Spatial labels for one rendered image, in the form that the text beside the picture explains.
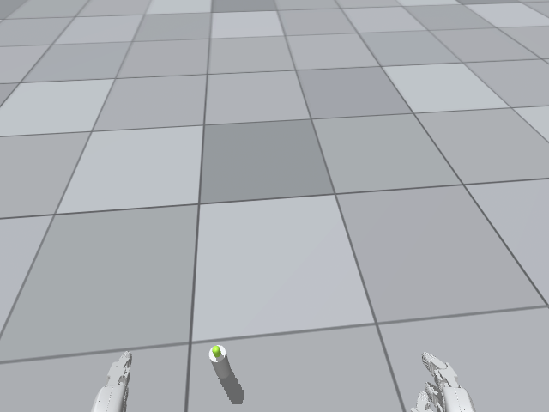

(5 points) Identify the right robot hand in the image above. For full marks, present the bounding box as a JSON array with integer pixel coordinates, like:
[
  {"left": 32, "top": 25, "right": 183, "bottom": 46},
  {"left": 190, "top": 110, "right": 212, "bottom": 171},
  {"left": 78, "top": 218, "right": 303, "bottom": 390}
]
[{"left": 411, "top": 352, "right": 476, "bottom": 412}]

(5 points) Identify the bottle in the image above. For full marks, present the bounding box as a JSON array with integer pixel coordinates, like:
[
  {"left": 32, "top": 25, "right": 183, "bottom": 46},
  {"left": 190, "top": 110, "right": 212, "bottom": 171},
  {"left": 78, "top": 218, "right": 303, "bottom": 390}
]
[{"left": 209, "top": 345, "right": 231, "bottom": 379}]

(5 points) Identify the left robot hand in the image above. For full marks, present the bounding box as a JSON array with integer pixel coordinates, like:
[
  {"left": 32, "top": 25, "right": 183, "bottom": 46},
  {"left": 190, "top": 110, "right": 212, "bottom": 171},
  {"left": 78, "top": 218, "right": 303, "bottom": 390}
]
[{"left": 91, "top": 351, "right": 132, "bottom": 412}]

